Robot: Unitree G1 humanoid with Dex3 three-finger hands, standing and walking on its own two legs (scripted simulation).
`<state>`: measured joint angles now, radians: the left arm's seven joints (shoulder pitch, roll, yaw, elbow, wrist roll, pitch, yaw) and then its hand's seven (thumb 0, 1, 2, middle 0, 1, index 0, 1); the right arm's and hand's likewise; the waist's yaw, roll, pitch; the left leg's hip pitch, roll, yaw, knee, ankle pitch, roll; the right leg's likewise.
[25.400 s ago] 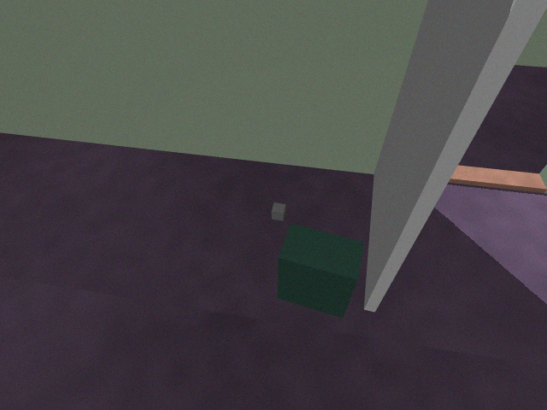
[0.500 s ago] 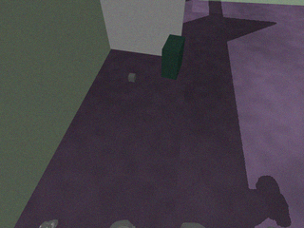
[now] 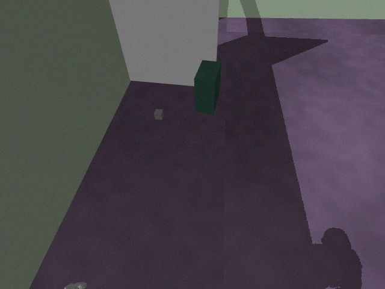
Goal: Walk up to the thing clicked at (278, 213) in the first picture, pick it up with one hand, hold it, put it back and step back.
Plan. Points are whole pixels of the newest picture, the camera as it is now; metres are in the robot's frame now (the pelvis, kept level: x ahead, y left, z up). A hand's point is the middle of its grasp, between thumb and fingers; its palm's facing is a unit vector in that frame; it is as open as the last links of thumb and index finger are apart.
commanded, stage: walk up
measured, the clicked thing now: (159, 114) +1.42 +0.33 -0.74
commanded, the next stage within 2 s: stand in 0.48 s
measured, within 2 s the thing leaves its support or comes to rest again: neither
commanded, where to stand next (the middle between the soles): +0.08 +0.01 m, yaw +3 degrees
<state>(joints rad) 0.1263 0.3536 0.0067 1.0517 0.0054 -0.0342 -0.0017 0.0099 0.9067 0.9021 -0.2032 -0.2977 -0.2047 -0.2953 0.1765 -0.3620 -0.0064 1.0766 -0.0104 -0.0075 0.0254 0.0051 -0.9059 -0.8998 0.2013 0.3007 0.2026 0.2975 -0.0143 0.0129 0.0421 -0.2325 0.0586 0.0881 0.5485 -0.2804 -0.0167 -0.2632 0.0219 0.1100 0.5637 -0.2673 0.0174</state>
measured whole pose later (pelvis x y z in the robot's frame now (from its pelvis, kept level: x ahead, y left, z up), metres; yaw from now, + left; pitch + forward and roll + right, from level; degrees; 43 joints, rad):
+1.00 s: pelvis +0.01 +0.01 +0.02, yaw +1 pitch -2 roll +0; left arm 0.09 0.34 0.00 1.14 0.02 -0.01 -0.01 0.01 0.91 0.90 -0.20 -0.30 -0.20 -0.29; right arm 0.09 -0.35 -0.03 1.14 -0.01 0.00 0.01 0.00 -0.91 -0.90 0.20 0.30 0.20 0.30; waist -0.01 0.00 0.04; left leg -0.12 0.04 0.08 0.34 -0.18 -0.01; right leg -0.14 0.00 0.10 0.33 -0.16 0.03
